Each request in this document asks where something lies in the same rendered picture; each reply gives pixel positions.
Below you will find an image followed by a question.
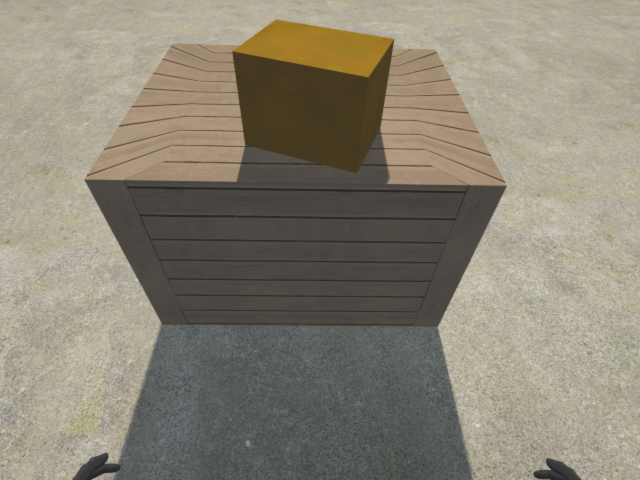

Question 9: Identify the carton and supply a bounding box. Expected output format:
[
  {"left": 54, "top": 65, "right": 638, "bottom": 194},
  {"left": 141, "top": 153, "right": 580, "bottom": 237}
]
[{"left": 232, "top": 20, "right": 394, "bottom": 173}]

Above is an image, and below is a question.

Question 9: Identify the pedestal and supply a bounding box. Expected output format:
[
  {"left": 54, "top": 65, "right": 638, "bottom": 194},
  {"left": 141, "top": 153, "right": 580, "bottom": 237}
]
[{"left": 84, "top": 44, "right": 507, "bottom": 327}]

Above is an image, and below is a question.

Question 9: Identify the robot right hand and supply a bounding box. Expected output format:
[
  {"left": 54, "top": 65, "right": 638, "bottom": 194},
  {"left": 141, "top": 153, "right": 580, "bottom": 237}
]
[{"left": 534, "top": 458, "right": 581, "bottom": 480}]

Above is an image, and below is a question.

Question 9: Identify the robot left hand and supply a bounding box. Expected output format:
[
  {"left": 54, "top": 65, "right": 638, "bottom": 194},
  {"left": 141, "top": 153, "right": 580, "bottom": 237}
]
[{"left": 72, "top": 453, "right": 121, "bottom": 480}]

